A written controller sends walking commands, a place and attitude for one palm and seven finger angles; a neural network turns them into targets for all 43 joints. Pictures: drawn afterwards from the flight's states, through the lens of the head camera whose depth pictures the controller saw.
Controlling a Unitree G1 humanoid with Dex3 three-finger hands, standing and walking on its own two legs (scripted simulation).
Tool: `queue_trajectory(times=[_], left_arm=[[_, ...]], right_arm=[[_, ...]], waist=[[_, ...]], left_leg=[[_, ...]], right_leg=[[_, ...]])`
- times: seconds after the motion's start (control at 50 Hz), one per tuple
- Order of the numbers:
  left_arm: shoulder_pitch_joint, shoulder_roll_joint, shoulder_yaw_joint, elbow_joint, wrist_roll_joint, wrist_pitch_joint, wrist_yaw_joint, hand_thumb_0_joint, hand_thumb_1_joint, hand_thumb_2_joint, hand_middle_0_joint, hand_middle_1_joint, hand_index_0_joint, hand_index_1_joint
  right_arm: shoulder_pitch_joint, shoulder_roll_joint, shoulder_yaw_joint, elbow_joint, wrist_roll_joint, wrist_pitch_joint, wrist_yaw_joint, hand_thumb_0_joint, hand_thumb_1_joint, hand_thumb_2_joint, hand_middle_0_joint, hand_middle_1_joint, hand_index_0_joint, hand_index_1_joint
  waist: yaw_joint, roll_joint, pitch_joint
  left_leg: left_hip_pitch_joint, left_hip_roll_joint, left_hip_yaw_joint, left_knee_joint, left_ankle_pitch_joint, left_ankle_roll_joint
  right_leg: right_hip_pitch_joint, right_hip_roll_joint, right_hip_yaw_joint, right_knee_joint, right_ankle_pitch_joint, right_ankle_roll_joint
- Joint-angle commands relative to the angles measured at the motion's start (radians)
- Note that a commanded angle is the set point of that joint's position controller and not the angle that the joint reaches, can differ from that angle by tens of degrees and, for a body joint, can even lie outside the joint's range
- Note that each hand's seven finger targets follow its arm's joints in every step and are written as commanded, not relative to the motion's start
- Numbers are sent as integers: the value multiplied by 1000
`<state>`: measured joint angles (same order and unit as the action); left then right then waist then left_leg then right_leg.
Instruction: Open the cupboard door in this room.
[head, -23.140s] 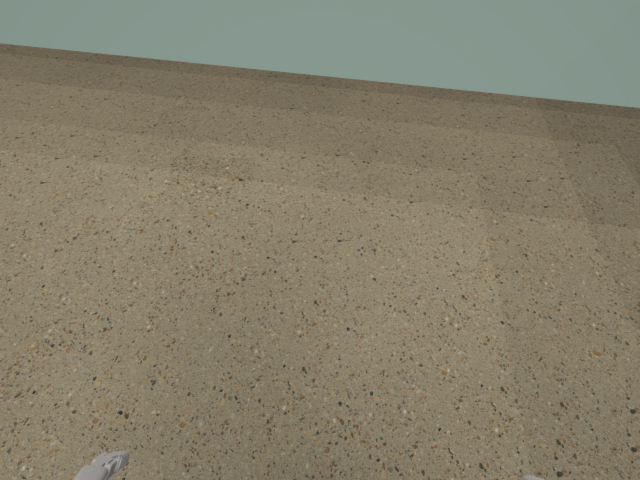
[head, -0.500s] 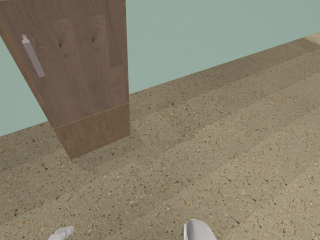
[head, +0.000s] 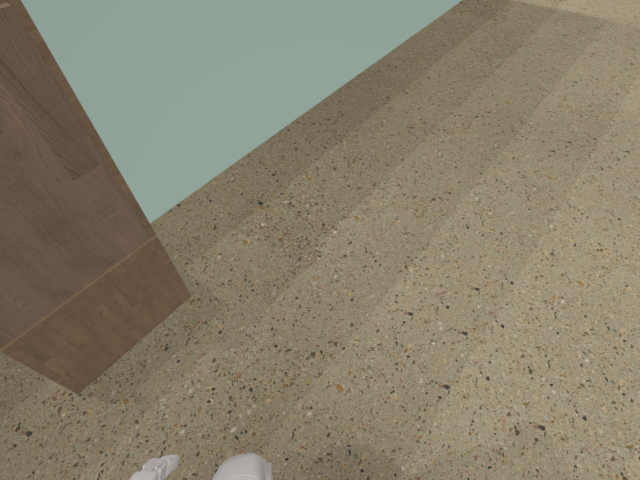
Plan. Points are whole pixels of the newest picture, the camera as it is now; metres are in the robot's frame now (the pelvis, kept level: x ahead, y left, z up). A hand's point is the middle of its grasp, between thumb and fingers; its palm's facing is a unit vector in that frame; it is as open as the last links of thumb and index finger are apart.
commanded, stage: walk to a spot facing it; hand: left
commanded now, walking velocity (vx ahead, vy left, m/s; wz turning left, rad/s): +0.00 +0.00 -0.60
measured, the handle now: out of the picture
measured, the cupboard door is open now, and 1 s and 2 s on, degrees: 0 0 0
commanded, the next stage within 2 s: turn to face it in 1.14 s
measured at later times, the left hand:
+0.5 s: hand out of the picture +0.08 +0.26 -0.17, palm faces -0.18 -0.96 -0.20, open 7.4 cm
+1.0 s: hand (248, 479) +0.14 +0.11 -0.14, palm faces -0.54 -0.80 -0.26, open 7.4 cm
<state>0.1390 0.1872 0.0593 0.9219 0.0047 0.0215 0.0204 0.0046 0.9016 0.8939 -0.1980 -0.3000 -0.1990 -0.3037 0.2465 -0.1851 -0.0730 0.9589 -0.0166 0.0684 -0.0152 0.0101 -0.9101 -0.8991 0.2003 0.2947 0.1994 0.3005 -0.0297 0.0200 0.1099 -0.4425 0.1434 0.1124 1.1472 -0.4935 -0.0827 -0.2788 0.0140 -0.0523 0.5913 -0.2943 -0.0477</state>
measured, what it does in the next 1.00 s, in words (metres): steps on the spot, turning right: left foot, then right foot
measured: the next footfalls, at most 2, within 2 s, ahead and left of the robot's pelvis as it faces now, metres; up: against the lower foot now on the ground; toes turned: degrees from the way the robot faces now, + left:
left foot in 0.30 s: +0.05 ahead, +0.15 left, +0.00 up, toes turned -7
right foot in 0.80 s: -0.08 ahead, -0.09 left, +0.00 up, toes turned -35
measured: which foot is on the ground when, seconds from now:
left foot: up 0.00-0.28, down 0.30-0.80, up 0.82-1.00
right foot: down 0.00-0.32, up 0.34-0.78, down 0.80-1.00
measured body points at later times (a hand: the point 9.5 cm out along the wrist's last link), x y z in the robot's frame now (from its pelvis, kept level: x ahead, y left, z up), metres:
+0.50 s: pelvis -0.02 +0.06 +0.01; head +0.02 +0.09 +0.46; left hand +0.09 +0.31 -0.15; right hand +0.02 -0.21 -0.10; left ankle +0.01 +0.15 -0.73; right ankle -0.08 -0.08 -0.63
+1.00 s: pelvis -0.04 +0.00 +0.01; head -0.03 -0.04 +0.46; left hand +0.17 +0.15 -0.11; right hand -0.17 -0.25 -0.14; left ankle +0.05 +0.12 -0.65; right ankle -0.11 -0.07 -0.73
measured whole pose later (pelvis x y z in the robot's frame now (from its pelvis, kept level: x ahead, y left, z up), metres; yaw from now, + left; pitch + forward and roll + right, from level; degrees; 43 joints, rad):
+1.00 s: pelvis -0.04 +0.00 +0.01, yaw -35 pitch +0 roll +1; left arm 0.19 0.19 0.04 0.93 0.01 -0.01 0.00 0.00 0.90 0.89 -0.20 -0.30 -0.20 -0.30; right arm 0.24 -0.27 -0.08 0.95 -0.03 0.06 0.01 0.01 -0.91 -0.90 0.20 0.29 0.20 0.30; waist -0.03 0.04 0.07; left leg -0.51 0.13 0.07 1.07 -0.34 -0.09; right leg -0.18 0.02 0.00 0.45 -0.27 -0.05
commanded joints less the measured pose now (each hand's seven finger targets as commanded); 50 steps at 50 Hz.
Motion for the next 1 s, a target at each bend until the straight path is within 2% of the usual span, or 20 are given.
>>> queue_trajectory(times=[0.0, 0.16, 0.24, 0.26, 0.28, 0.3, 0.32, 0.34, 0.38, 0.42, 0.64, 0.72, 0.74, 0.76, 0.78, 0.8, 0.84, 0.86, 0.9, 0.98], left_arm=[[14, 205, 50, -68, 9, -21, 4, 0, 900, 900, -200, -300, -200, -300], [78, 239, 61, -63, 18, -6, -12, 0, 900, 900, -200, -300, -200, -300], [22, 245, 62, -74, 13, 6, -14, 0, 900, 900, -200, -300, -200, -300], [6, 224, 57, -84, 6, 9, -13, 0, 900, 900, -200, -300, -200, -300], [32, 163, 45, -102, -4, 15, -18, 0, 900, 900, -200, -300, -200, -300], [35, 142, 38, -109, 3, 18, -28, 0, 900, 900, -200, -300, -200, -300], [58, 182, 50, -89, 16, 27, -28, 0, 900, 900, -200, -300, -200, -300], [77, 196, 61, -67, 22, 42, -29, 0, 900, 900, -200, -300, -200, -300], [101, 193, 72, -52, 24, 41, -47, 0, 900, 900, -200, -300, -200, -300], [103, 167, 63, -45, 20, 39, -53, 0, 900, 900, -200, -300, -200, -300], [-37, 107, 32, -93, 12, 34, -55, 0, 900, 900, -200, -300, -200, -300], [17, 109, 29, -81, 7, 15, -48, 0, 900, 900, -200, -300, -200, -300], [78, 133, 33, -63, 7, 8, -45, 0, 900, 900, -200, -300, -200, -300], [147, 211, 43, -41, 14, -7, -37, 0, 900, 900, -200, -300, -200, -300], [190, 328, 66, -23, 20, -15, -23, 0, 900, 900, -200, -300, -200, -300], [225, 334, 69, -20, 2, -3, -12, 0, 900, 900, -200, -300, -200, -300], [133, 276, 67, -36, 3, 0, -2, 0, 900, 900, -200, -300, -200, -300], [99, 245, 54, -43, 4, -12, -5, 0, 900, 900, -200, -300, -200, -300], [69, 216, 38, -47, 5, -37, -11, 0, 900, 900, -200, -300, -200, -300], [126, 209, 35, -19, 7, -67, -17, 0, 900, 900, -200, -300, -200, -300]], right_arm=[[10, -94, -21, -83, -5, -23, -2, 0, -900, -900, 200, 300, 200, 300], [-141, -111, -6, -151, 6, -41, -8, 0, -900, -900, 200, 300, 200, 300], [-66, -130, -6, -135, 16, -55, -15, 0, -900, -900, 200, 300, 200, 300], [-15, -152, -11, -118, 15, -66, -20, 0, -900, -900, 200, 300, 200, 300], [-3, -238, -23, -122, 6, -77, -23, 0, -900, -900, 200, 300, 200, 300], [-16, -315, -40, -139, -1, -70, -20, 0, -900, -900, 200, 300, 200, 300], [-66, -290, -30, -154, -5, -62, -16, 0, -900, -900, 200, 300, 200, 300], [-139, -236, -17, -167, -5, -64, -20, 0, -900, -900, 200, 300, 200, 300], [-197, -201, -5, -192, -8, -68, -21, 0, -900, -900, 200, 300, 200, 300], [-140, -192, -7, -173, -7, -74, -20, 0, -900, -900, 200, 300, 200, 300], [38, -212, -43, -90, -10, -74, -6, 0, -900, -900, 200, 300, 200, 300], [24, -234, -52, -74, -10, -70, 3, 0, -900, -900, 200, 300, 200, 300], [13, -229, -50, -76, -6, -67, 6, 0, -900, -900, 200, 300, 200, 300], [27, -185, -38, -85, 2, -61, 12, 0, -900, -900, 200, 300, 200, 300], [-32, -100, -9, -140, -2, -56, 15, 0, -900, -900, 200, 300, 200, 300], [-95, -142, -10, -167, -4, -41, 7, 0, -900, -900, 200, 300, 200, 300], [-137, -143, -16, -163, -3, -27, 16, 0, -900, -900, 200, 300, 200, 300], [-136, -163, -21, -144, -12, -35, 23, 0, -900, -900, 200, 300, 200, 300], [-71, -159, -24, -111, -19, -45, 32, 0, -900, -900, 200, 300, 200, 300], [-51, -142, -17, -90, -18, -58, 34, 0, -900, -900, 200, 300, 200, 300]], waist=[[13, -135, -107], [63, -195, -156], [14, -173, -193], [-13, -116, -230], [-16, 132, -241], [-11, 318, -181], [7, 235, -148], [40, 268, -102], [75, 195, -37], [61, 149, -71], [-21, 180, -129], [11, 189, -177], [47, 135, -202], [84, -50, -232], [119, -385, -190], [148, -316, -185], [113, -280, -102], [94, -209, -59], [48, -162, -64], [48, -140, -89]], left_leg=[[-71, -19, -74, -25, 90, -19], [18, -89, -82, -310, 55, -6], [221, -118, -81, -597, 158, 15], [371, -82, -100, -738, 245, 27], [492, 136, -324, -869, 223, 83], [426, 336, -473, -910, 320, 161], [303, 343, -433, -909, 265, 195], [196, 289, -368, -944, 203, 173], [153, 183, -209, -919, 198, 157], [245, 147, -134, -881, 311, 159], [388, 242, -29, -795, 558, 216], [347, 248, 45, -665, 640, 163], [285, 229, 87, -570, 557, 115], [108, 168, 124, -414, 318, 49], [-198, 16, 131, -179, -176, -8], [-231, -2, -12, -59, -172, 4], [-274, 21, -70, 9, -25, 13], [-269, 21, -83, 10, 63, 9], [-213, 11, -70, -34, 162, -5], [-199, -12, -61, -98, 218, -16]], right_leg=[[62, -230, 259, -220, 514, -115], [83, -203, 400, -207, 424, -139], [11, -176, 434, -141, 387, -79], [-72, -129, 397, -73, 321, -33], [-247, -3, 292, 85, 34, 27], [-347, 52, 135, 323, -297, 81], [-307, 5, 161, 473, -275, 87], [-281, -10, 171, 542, -208, 101], [-274, -16, 119, 650, -119, 109], [-305, -21, 91, 673, -66, 124], [-205, -81, -16, 300, -174, 126], [-20, -47, -53, 13, -75, 84], [103, -43, -60, -128, 65, 70], [295, -154, 77, -250, 151, 31], [371, -394, 438, -298, 346, -69], [317, -431, 463, -290, 362, -137], [226, -346, 433, -352, -7, -126], [193, -306, 393, -357, -47, -112], [168, -251, 303, -347, 57, -89], [211, -223, 275, -336, 195, -100]])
